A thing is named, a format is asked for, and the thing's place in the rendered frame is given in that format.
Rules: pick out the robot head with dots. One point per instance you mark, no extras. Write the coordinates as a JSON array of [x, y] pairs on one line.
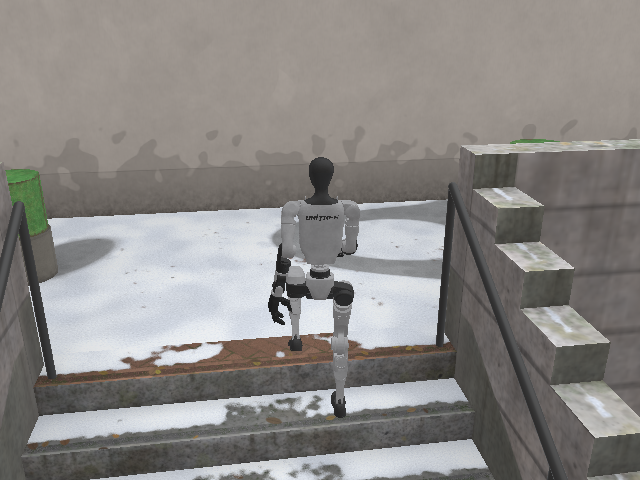
[[320, 172]]

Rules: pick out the left robot upper arm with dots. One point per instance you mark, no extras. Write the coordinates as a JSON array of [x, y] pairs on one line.
[[289, 211]]

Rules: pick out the robot left thigh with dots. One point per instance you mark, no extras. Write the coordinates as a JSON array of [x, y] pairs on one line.
[[296, 282]]

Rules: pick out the robot left hand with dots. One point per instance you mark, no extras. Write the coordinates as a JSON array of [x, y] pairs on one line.
[[273, 308]]

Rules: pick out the robot left forearm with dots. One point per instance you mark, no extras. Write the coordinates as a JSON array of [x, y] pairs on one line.
[[281, 274]]

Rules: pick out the right robot upper arm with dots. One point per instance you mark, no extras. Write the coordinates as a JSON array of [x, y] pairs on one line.
[[352, 212]]

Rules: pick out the robot right forearm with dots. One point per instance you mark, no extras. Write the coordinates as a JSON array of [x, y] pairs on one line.
[[342, 253]]

